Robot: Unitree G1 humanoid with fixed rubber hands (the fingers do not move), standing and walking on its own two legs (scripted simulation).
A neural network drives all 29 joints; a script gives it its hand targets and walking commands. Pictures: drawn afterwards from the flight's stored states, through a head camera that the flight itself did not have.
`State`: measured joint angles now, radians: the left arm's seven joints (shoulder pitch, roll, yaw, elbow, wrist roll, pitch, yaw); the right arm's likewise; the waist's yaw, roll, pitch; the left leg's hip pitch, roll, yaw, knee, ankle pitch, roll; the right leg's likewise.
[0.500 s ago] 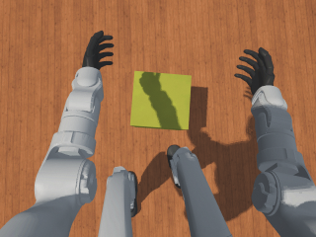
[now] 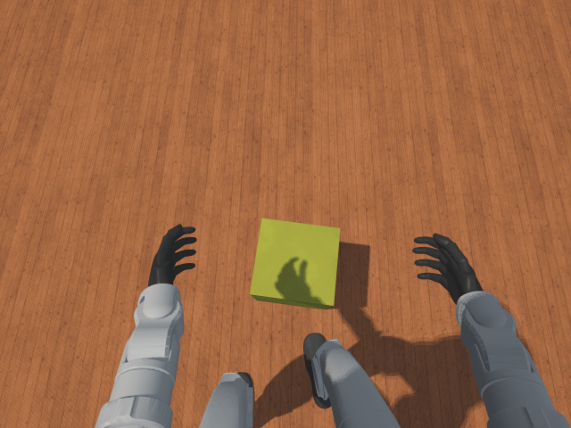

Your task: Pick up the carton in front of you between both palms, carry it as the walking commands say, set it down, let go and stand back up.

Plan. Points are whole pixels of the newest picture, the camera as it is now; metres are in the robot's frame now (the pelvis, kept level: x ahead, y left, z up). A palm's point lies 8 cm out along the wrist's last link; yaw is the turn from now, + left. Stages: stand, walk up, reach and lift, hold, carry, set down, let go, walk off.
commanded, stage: let go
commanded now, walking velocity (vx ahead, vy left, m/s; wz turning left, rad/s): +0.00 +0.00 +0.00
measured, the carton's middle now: (294, 267) +0.40 -0.06 -0.60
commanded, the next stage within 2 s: stand in 0.88 s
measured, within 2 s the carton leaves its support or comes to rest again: neither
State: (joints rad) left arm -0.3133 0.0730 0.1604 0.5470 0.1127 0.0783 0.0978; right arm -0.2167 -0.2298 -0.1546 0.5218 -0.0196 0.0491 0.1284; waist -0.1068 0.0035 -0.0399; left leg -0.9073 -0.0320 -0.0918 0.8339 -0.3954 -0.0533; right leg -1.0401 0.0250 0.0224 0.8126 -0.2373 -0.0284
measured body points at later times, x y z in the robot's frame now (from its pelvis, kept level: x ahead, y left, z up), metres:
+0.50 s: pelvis +0.05 +0.05 +0.05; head +0.09 +0.04 +0.50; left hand +0.24 +0.27 -0.02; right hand +0.21 -0.19 -0.02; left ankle -0.01 +0.15 -0.69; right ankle +0.06 -0.09 -0.69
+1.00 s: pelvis +0.06 +0.04 +0.04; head +0.06 +0.03 +0.49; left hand +0.20 +0.28 -0.05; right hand +0.19 -0.24 -0.04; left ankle -0.01 +0.16 -0.69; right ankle +0.06 -0.10 -0.69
